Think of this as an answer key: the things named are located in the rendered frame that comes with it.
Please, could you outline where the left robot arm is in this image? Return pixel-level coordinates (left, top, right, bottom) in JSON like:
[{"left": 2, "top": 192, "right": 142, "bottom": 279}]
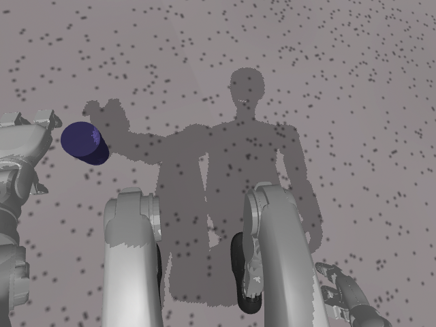
[{"left": 0, "top": 158, "right": 35, "bottom": 327}]

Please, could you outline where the right robot foot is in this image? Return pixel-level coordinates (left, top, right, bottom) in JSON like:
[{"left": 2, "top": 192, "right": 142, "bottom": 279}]
[{"left": 230, "top": 232, "right": 262, "bottom": 314}]

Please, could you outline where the right robot arm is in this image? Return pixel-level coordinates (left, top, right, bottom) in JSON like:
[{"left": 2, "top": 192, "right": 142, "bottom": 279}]
[{"left": 349, "top": 305, "right": 392, "bottom": 327}]

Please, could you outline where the right robot hand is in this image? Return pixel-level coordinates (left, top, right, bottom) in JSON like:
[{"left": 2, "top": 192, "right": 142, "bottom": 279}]
[{"left": 315, "top": 262, "right": 370, "bottom": 324}]

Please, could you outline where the cup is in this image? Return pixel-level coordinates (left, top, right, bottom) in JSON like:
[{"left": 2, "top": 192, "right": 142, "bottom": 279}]
[{"left": 61, "top": 121, "right": 109, "bottom": 166}]

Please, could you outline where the left robot hand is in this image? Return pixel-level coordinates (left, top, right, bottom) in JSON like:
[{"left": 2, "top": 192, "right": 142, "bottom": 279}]
[{"left": 0, "top": 110, "right": 62, "bottom": 195}]

